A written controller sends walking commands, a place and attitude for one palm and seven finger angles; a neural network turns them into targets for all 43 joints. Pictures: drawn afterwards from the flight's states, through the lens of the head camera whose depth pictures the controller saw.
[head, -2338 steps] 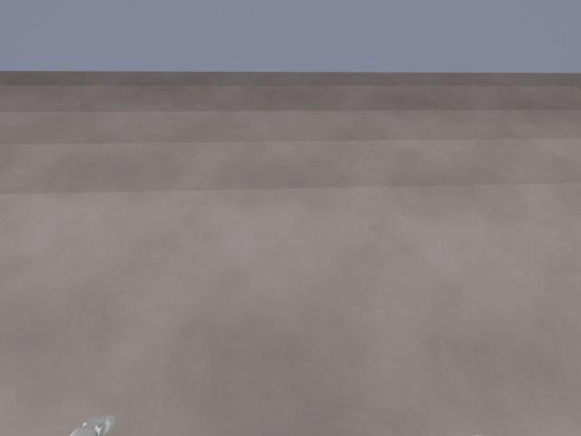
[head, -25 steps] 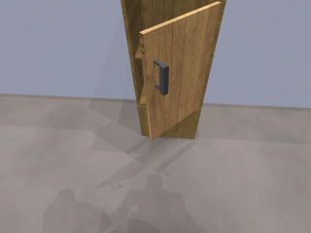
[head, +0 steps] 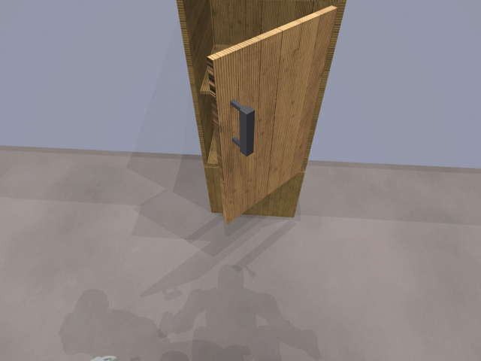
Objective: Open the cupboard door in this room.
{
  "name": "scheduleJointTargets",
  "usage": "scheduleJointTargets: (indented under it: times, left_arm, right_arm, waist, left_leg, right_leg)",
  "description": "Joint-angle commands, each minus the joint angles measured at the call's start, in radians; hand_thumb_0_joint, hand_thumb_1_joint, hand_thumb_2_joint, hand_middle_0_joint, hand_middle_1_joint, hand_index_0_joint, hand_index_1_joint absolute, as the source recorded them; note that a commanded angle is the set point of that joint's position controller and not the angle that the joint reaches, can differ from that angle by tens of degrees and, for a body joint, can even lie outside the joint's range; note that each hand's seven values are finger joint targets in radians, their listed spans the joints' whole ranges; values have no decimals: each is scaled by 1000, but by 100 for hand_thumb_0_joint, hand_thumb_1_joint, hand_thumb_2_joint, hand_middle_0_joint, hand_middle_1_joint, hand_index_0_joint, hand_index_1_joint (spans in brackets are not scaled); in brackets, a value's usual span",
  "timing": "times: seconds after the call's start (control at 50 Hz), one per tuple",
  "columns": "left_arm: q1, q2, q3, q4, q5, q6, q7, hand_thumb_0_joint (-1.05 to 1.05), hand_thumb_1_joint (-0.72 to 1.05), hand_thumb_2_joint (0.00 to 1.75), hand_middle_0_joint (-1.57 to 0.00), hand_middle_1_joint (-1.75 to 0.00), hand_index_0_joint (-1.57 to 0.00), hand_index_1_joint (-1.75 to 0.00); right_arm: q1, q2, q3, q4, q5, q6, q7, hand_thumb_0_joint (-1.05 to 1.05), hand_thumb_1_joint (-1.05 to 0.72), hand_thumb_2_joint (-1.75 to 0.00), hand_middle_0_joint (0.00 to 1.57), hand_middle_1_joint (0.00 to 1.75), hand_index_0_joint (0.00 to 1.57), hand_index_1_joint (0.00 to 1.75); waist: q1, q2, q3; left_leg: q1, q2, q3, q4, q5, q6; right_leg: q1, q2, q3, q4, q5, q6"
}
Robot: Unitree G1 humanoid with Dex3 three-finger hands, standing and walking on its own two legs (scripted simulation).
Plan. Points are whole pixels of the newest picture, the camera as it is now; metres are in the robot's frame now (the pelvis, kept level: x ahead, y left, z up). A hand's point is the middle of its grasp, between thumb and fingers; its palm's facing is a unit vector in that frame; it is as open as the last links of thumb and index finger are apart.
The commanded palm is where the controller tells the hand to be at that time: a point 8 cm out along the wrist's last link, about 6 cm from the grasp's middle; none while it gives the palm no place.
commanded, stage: look to check the result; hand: left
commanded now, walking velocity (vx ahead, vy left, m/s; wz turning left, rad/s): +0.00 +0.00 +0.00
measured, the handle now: (241, 127) +0.59 +0.03 +0.03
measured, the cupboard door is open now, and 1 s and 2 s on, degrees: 45 45 45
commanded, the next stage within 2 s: walk to a spot facing it in 0.46 s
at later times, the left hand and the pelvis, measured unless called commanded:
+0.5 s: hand out of the picture +0.09 +0.23 -0.16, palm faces -0.01 -0.94 -0.33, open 7.4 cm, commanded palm none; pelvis +0.02 +0.00 +0.00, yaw +0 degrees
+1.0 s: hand out of the picture +0.09 +0.19 -0.18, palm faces -0.13 -0.96 -0.25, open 7.4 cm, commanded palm none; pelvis +0.00 -0.01 -0.02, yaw -10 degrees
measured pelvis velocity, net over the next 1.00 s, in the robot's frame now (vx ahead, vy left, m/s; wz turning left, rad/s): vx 0.00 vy -0.01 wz -0.17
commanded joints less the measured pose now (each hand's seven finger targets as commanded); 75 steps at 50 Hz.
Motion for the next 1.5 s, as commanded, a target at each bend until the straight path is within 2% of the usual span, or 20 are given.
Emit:
scheduleJointTargets:
  times: [0.0,0.58,0.64,0.72,0.82,0.88,0.92,0.96,1.0,1.02,1.04,1.06,1.08,1.1,1.2,1.36,1.42,1.44,1.46,1.48]
  left_arm:
    - [-21,215,36,-48,-6,-24,13,0,90,90,-20,-30,-20,-30]
    - [-11,213,31,-36,-7,-22,13,0,90,90,-20,-30,-20,-30]
    - [21,133,23,-38,-7,3,17,0,90,90,-20,-30,-20,-30]
    - [55,136,41,-70,-3,30,15,0,90,90,-20,-30,-20,-30]
    - [46,115,58,-146,3,55,-2,0,90,90,-20,-30,-20,-30]
    - [40,76,67,-193,4,73,-14,0,90,90,-20,-30,-20,-30]
    - [56,67,76,-211,1,78,-18,0,90,90,-20,-30,-20,-30]
    - [91,39,73,-218,0,66,-26,0,90,90,-20,-30,-20,-30]
    - [221,63,88,-189,2,48,-28,0,90,90,-20,-30,-20,-30]
    - [286,183,113,-177,15,29,-11,0,90,90,-20,-30,-20,-30]
    - [309,227,118,-168,0,31,6,0,90,90,-20,-30,-20,-30]
    - [280,211,113,-179,-3,34,15,0,90,90,-20,-30,-20,-30]
    - [206,178,109,-211,-2,40,15,0,90,90,-20,-30,-20,-30]
    - [151,151,104,-231,4,40,18,0,90,90,-20,-30,-20,-30]
    - [186,131,100,-232,5,25,20,0,90,90,-20,-30,-20,-30]
    - [214,143,110,-235,12,35,18,0,90,90,-20,-30,-20,-30]
    - [158,140,108,-252,9,41,18,0,90,90,-20,-30,-20,-30]
    - [129,131,105,-261,1,44,15,0,90,90,-20,-30,-20,-30]
    - [131,86,93,-280,-10,46,9,0,90,90,-20,-30,-20,-30]
    - [127,51,83,-301,-18,44,-9,0,90,90,-20,-30,-20,-30]
  right_arm:
    - [-1,-166,-27,-45,5,-13,-14,0,-90,-90,20,30,20,30]
    - [-1,-164,-21,-31,5,-10,-16,0,-90,-90,20,30,20,30]
    - [59,-71,-8,-25,2,4,-24,0,-90,-90,20,30,20,30]
    - [98,-70,-27,-58,6,21,-37,0,-90,-90,20,30,20,30]
    - [111,-103,-56,-119,0,27,-47,0,-90,-90,20,30,20,30]
    - [95,-124,-70,-146,-11,15,-52,0,-90,-90,20,30,20,30]
    - [70,-112,-69,-170,-11,9,-54,0,-90,-90,20,30,20,30]
    - [41,-114,-75,-186,-18,8,-53,0,-90,-90,20,30,20,30]
    - [24,-114,-80,-193,-5,13,-50,0,-90,-90,20,30,20,30]
    - [39,-50,-75,-227,14,20,-44,0,-90,-90,20,30,20,30]
    - [3,-26,-71,-248,19,28,-39,0,-90,-90,20,30,20,30]
    - [23,-30,-71,-238,20,39,-36,0,-90,-90,20,30,20,30]
    - [8,-16,-73,-234,19,40,-27,0,-90,-90,20,30,20,30]
    - [-4,-20,-76,-229,14,42,-26,0,-90,-90,20,30,20,30]
    - [-18,18,-67,-234,16,39,-23,0,-90,-90,20,30,20,30]
    - [-71,8,-68,-282,28,22,-34,0,-90,-90,20,30,20,30]
    - [1,6,-70,-264,34,17,-38,0,-90,-90,20,30,20,30]
    - [52,-10,-72,-249,32,10,-43,0,-90,-90,20,30,20,30]
    - [78,-74,-81,-248,23,1,-51,0,-90,-90,20,30,20,30]
    - [79,-165,-99,-268,4,-4,-54,0,-90,-90,20,30,20,30]
  waist:
    - [9,-10,-125]
    - [9,-2,-94]
    - [1,-6,-106]
    - [2,-29,-95]
    - [-5,45,-51]
    - [1,205,-14]
    - [23,170,-6]
    - [43,146,-20]
    - [99,42,-89]
    - [110,-313,-115]
    - [119,-362,-88]
    - [91,-287,-76]
    - [64,-195,-39]
    - [38,-188,-27]
    - [35,-77,-127]
    - [58,-172,-136]
    - [12,-128,-137]
    - [-17,-110,-155]
    - [-30,52,-152]
    - [-25,319,-132]
  left_leg:
    - [-41,99,-67,-67,171,35]
    - [-16,105,-50,-88,153,30]
    - [-8,115,-4,-32,170,17]
    - [-28,117,40,41,120,16]
    - [-37,201,-12,21,52,63]
    - [-56,377,-128,-68,226,189]
    - [-62,397,-100,-30,306,211]
    - [-58,351,-9,62,407,160]
    - [-101,252,89,302,311,64]
    - [-325,84,167,576,-84,-12]
    - [-426,6,66,771,-437,-26]
    - [-444,47,-31,854,-389,-14]
    - [-459,60,-27,875,-316,-18]
    - [-462,69,-36,879,-253,-23]
    - [-398,39,-11,706,-187,-40]
    - [-350,2,-35,461,-234,-28]
    - [-154,-16,-40,218,-122,-20]
    - [-10,5,-35,92,-36,-13]
    - [116,150,-188,-24,-79,31]
    - [134,415,-451,-127,-29,133]
  right_leg:
    - [149,-122,125,-59,153,-21]
    - [140,-114,136,-92,144,-19]
    - [109,-115,147,-41,225,-12]
    - [56,-107,188,20,269,-26]
    - [-104,-30,174,170,132,-13]
    - [-226,33,101,544,-326,18]
    - [-249,-5,140,615,-374,18]
    - [-160,-12,90,452,-350,16]
    - [45,-1,82,146,-63,8]
    - [177,-217,460,-51,262,-67]
    - [149,-339,647,-70,519,-154]
    - [117,-325,601,-72,328,-200]
    - [20,-277,589,-101,44,-209]
    - [-18,-230,570,-100,-6,-185]
    - [65,-168,483,-42,193,-166]
    - [115,-159,587,-8,288,-176]
    - [-19,-113,593,36,247,-121]
    - [-113,-74,550,72,170,-77]
    - [-286,32,454,167,-45,-24]
    - [-422,133,249,416,-420,39]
